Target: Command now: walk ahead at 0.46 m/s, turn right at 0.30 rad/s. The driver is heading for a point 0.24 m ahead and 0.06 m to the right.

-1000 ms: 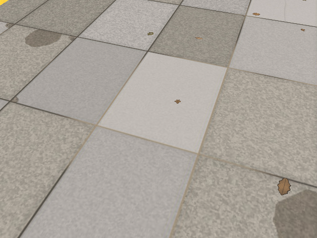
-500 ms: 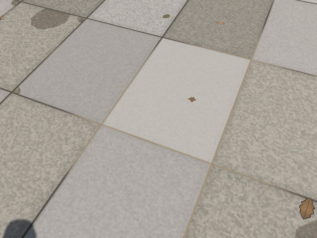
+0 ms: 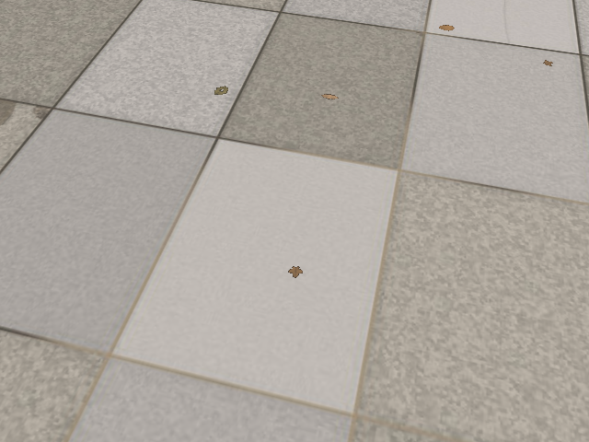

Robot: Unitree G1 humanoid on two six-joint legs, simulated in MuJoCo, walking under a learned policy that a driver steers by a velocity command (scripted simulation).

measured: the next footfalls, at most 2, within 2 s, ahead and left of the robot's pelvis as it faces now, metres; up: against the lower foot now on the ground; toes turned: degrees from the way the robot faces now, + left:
right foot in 0.12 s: +0.24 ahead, -0.09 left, +0.00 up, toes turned -7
left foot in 0.54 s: +0.26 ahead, +0.11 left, +0.00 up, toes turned -2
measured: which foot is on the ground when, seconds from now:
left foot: down 0.00-0.12, up 0.14-0.52, down 0.54-1.00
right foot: up 0.00-0.10, down 0.12-1.00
